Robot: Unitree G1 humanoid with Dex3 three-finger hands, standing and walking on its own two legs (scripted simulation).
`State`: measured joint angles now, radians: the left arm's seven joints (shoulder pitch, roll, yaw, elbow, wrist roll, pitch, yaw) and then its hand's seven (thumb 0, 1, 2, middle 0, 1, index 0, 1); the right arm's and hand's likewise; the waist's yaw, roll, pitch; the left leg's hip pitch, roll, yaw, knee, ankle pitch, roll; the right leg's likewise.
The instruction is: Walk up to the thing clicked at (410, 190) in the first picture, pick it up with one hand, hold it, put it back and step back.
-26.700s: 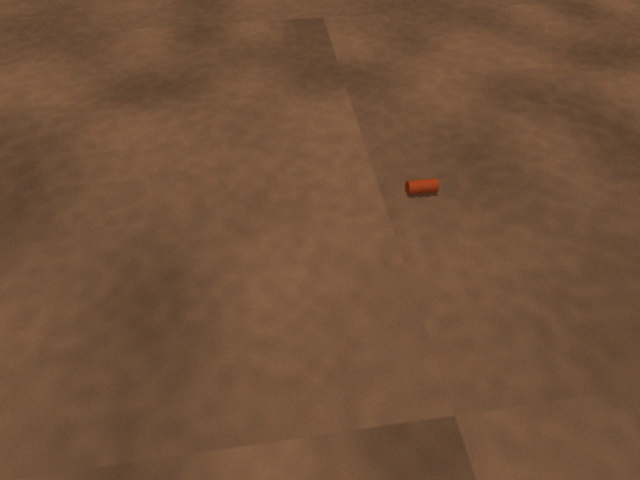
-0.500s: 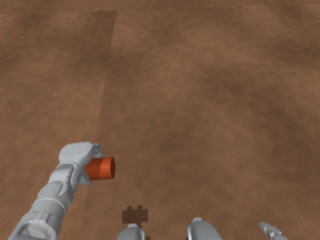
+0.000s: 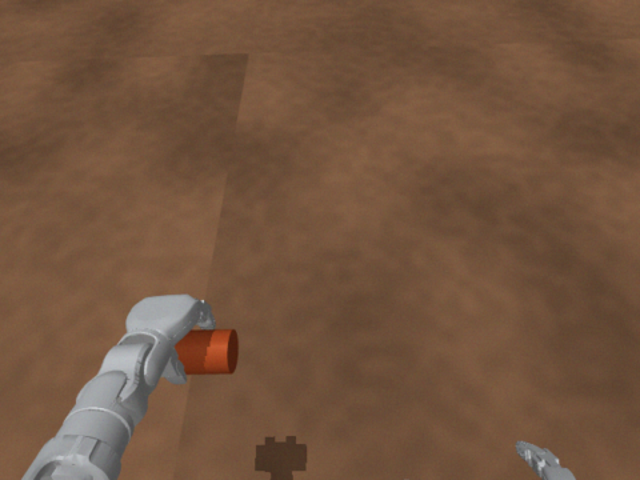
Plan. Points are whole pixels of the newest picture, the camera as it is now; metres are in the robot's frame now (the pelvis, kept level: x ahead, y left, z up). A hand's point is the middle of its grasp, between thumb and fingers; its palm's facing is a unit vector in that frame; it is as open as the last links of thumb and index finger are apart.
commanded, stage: hold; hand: left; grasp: from above
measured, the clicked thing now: (188, 352) +0.32 +0.22 -0.10
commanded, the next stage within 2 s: crouch in 1.56 s
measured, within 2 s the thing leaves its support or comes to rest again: neither
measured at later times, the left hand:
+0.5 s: hand (173, 356) +0.29 +0.21 -0.04, palm faces -0.47 -0.03 -0.88, open 8.8 cm
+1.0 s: hand (172, 364) +0.27 +0.20 -0.02, palm faces -0.46 -0.03 -0.89, open 8.7 cm
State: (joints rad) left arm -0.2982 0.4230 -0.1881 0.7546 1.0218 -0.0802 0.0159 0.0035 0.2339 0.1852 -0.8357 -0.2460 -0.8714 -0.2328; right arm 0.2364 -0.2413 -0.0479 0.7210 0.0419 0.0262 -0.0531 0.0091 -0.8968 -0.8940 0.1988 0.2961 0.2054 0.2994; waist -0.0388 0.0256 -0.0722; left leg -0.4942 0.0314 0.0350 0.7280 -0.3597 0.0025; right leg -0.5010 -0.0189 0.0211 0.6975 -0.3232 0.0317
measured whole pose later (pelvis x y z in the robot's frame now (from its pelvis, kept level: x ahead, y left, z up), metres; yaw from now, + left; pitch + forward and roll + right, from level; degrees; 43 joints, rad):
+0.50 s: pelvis -0.01 -0.01 +0.01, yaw +0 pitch +4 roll +0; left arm -0.25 0.42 -0.20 0.67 1.01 -0.07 -0.03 0.00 0.24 0.19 -0.85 -0.21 -0.89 -0.19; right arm 0.22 -0.25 -0.05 0.69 0.05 0.06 -0.06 0.01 -0.89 -0.89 0.20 0.30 0.20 0.30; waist -0.02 0.04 -0.04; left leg -0.39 0.03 0.04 0.63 -0.31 0.00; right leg -0.41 -0.02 0.03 0.63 -0.28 0.03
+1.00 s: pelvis -0.02 -0.01 +0.02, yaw +0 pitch +1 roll +0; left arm -0.22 0.42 -0.20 0.62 1.00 -0.07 -0.05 0.00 0.24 0.15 -0.85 -0.23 -0.89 -0.21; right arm 0.19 -0.25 -0.03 0.69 0.05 0.06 -0.07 0.01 -0.90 -0.90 0.20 0.30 0.20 0.30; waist -0.01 0.04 -0.01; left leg -0.31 0.03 0.04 0.55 -0.26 -0.01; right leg -0.34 -0.02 0.03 0.57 -0.24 0.02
